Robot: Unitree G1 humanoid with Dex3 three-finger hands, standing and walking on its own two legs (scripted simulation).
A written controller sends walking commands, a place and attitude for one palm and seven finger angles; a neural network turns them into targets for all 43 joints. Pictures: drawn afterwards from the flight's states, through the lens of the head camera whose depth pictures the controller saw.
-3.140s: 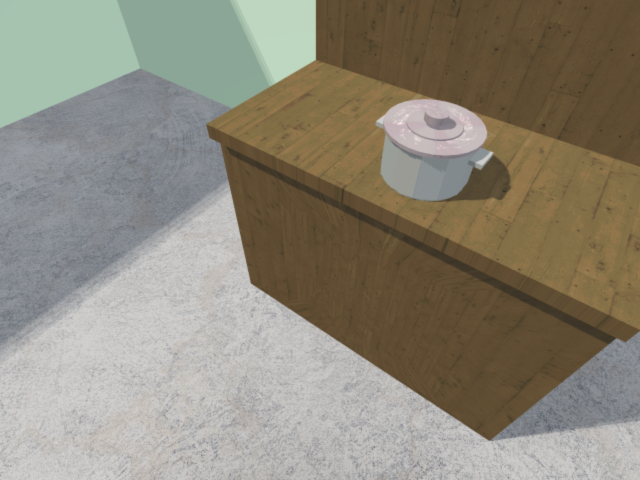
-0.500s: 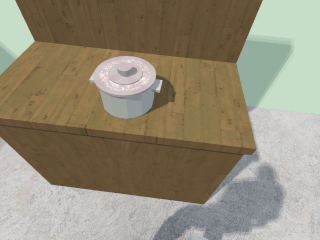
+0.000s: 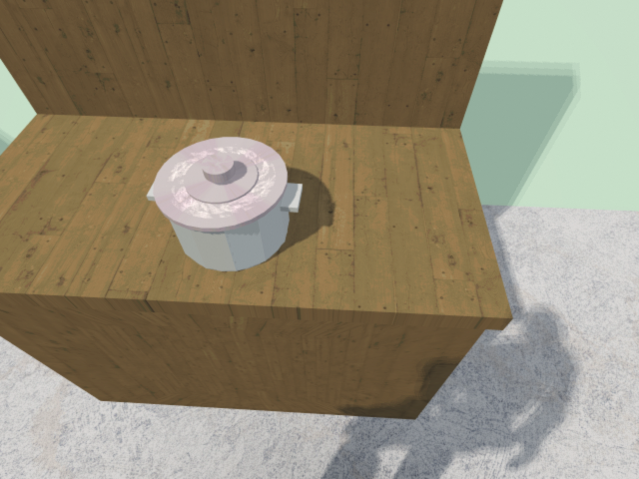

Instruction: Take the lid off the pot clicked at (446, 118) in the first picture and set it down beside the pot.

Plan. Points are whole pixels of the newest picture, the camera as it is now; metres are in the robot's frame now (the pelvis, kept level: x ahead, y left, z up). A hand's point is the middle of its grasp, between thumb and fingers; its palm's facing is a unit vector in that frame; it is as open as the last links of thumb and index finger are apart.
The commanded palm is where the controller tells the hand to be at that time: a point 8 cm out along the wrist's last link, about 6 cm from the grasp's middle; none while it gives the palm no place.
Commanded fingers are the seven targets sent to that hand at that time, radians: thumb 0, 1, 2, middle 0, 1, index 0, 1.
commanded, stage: come to a stop and stand still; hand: left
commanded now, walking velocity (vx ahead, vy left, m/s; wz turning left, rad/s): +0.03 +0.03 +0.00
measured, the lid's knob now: (218, 167) +0.51 +0.17 +0.09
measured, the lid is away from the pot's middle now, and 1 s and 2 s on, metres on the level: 0.00 0.00 0.00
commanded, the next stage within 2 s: look again from close up in 0.82 s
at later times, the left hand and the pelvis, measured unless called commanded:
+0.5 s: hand out of the picture -0.04 +0.20 -0.17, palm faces +0.04 -0.97 -0.24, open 7.4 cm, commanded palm none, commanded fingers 0.00 0.90 0.90 -0.20 -0.30 -0.20 -0.30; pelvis -0.02 +0.02 +0.00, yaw +1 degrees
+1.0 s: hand out of the picture -0.02 +0.19 -0.17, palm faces +0.05 -0.98 -0.18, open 7.3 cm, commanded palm none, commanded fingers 0.00 0.90 0.90 -0.20 -0.30 -0.20 -0.30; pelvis -0.01 +0.03 +0.00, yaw +1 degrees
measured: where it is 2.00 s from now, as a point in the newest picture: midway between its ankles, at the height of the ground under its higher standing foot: outside the picture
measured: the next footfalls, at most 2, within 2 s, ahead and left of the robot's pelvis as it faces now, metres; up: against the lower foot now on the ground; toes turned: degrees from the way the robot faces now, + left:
none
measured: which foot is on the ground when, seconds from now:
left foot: down 0.00-1.00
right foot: down 0.00-1.00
